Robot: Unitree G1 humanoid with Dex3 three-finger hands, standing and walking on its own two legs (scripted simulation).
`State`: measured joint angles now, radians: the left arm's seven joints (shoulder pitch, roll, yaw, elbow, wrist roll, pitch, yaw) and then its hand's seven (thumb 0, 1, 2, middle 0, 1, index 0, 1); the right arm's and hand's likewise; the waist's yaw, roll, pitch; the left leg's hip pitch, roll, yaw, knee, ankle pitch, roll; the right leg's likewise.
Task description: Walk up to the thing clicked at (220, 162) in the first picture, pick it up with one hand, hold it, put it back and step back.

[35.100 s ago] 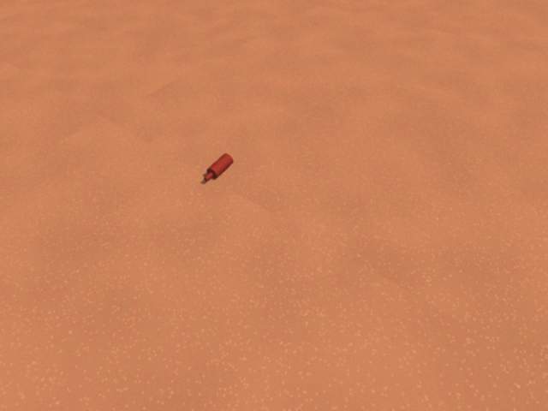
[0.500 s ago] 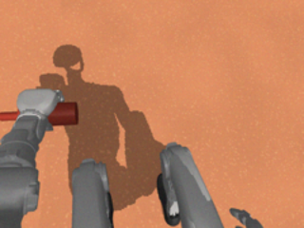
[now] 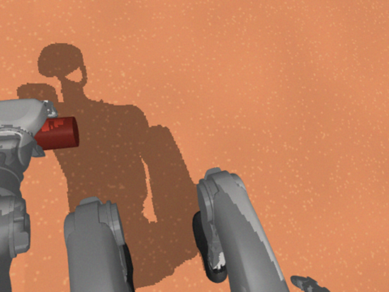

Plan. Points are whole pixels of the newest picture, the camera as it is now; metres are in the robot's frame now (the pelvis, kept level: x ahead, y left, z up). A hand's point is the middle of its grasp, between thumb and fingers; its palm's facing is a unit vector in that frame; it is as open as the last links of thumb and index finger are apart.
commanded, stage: crouch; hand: left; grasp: from above
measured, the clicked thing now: (26, 136) +0.48 +0.27 -0.21
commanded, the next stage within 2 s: lower in 0.24 s
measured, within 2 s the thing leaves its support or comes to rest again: neither
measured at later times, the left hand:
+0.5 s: hand (36, 135) +0.48 +0.25 -0.21, palm faces -0.49 +0.00 -0.87, open 9.5 cm
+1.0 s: hand (47, 138) +0.49 +0.25 -0.27, palm faces -0.49 -0.01 -0.87, open 9.5 cm
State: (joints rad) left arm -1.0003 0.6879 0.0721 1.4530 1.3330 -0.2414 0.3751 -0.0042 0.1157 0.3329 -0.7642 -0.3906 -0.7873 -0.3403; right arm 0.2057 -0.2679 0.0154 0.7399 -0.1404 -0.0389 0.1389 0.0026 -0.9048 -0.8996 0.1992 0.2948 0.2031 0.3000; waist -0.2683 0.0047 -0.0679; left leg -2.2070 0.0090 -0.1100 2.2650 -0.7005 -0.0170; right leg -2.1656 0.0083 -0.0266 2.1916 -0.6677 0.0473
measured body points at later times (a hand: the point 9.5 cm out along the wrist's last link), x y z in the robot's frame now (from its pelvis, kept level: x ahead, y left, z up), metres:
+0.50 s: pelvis +0.00 +0.00 -0.03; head +0.25 +0.06 +0.33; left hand +0.51 +0.25 -0.16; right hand +0.02 -0.27 -0.13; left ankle +0.07 +0.13 -0.34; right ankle +0.10 -0.13 -0.34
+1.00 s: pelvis +0.00 +0.00 -0.06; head +0.27 +0.07 +0.29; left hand +0.51 +0.25 -0.22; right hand +0.01 -0.27 -0.14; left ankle +0.07 +0.13 -0.34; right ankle +0.10 -0.13 -0.34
